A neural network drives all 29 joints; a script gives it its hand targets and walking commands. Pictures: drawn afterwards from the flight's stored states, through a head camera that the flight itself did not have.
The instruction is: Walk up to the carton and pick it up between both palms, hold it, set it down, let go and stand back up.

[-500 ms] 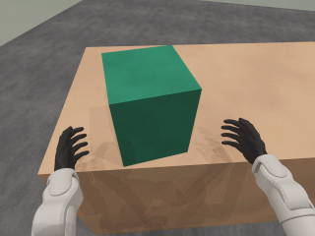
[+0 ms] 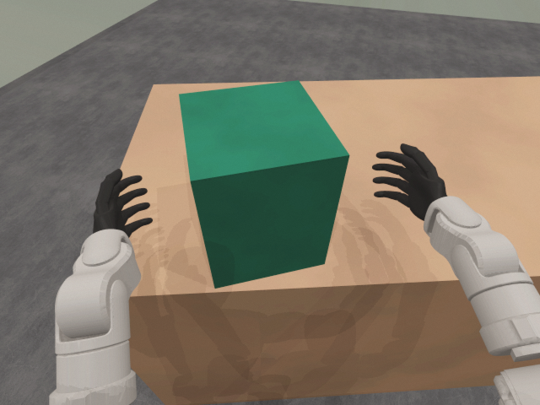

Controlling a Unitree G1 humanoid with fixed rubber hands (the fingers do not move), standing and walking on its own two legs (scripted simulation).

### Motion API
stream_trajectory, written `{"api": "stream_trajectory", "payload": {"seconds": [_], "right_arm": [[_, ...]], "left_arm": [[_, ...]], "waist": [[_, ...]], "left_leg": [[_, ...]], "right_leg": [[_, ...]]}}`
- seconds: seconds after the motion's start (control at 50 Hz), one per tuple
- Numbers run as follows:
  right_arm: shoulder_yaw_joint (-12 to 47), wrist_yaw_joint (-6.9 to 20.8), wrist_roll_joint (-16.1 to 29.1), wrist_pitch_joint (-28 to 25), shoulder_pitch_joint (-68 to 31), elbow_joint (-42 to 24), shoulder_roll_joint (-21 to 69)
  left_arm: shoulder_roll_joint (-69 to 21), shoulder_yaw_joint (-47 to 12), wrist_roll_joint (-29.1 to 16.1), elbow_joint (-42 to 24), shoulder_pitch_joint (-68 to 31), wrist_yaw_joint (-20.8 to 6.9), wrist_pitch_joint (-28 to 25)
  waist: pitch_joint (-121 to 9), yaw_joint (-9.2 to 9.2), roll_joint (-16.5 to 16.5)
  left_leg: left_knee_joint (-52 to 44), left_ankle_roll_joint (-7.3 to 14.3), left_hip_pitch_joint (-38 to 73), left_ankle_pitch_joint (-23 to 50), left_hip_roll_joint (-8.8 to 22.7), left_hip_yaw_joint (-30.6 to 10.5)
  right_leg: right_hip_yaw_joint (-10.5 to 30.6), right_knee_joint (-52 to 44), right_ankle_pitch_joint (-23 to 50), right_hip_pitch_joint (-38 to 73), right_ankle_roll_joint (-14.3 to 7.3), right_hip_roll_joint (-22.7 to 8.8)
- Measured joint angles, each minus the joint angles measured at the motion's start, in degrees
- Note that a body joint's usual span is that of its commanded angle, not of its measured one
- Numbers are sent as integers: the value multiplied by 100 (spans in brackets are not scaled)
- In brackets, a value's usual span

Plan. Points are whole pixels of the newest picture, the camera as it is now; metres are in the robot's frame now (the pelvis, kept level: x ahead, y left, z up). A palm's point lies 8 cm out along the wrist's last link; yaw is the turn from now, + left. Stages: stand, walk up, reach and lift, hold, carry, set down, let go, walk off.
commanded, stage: reach and lift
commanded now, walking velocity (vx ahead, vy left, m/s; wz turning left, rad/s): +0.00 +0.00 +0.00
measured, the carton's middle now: (256, 184) +0.45 +0.06 +0.09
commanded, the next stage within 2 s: none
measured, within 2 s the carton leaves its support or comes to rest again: neither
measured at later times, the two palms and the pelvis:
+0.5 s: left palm (99, 179) +0.34 +0.24 +0.19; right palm (406, 137) +0.45 -0.16 +0.20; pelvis +0.00 +0.00 +0.00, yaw +1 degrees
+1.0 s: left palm (90, 134) +0.38 +0.26 +0.23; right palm (384, 92) +0.50 -0.13 +0.24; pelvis +0.01 +0.01 +0.00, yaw +2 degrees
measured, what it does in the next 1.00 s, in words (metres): stands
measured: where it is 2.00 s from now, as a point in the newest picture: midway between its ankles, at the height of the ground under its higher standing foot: outside the picture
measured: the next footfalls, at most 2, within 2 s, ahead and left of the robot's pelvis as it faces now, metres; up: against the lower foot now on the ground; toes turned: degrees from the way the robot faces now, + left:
none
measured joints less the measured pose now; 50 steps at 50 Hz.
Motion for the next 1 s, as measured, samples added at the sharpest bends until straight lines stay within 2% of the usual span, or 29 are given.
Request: {"api": "stream_trajectory", "payload": {"seconds": [0.18,0.42,0.64,1.0], "right_arm": [[122,18,115,91,-765,662,-116],[249,103,99,204,-1683,1562,-115],[388,242,187,232,-2729,2737,-162],[496,352,289,169,-3946,3829,-280]], "left_arm": [[40,59,23,273,-559,-45,159],[272,180,-116,1270,-1467,-33,114],[417,106,-113,2218,-2385,-17,29],[785,-168,-463,3502,-3608,61,-321]], "waist": [[-24,82,99],[-267,247,125],[-340,401,132],[-430,589,190]], "left_leg": [[70,9,-60,-44,-10,-61],[202,9,-305,-100,-11,-126],[278,8,-460,-124,-19,-208],[415,28,-889,-150,-39,-328]], "right_leg": [[-32,-59,18,13,17,-4],[-67,-24,1,-174,26,5],[-128,-49,11,-259,30,6],[-220,-129,65,-550,62,-1]]}}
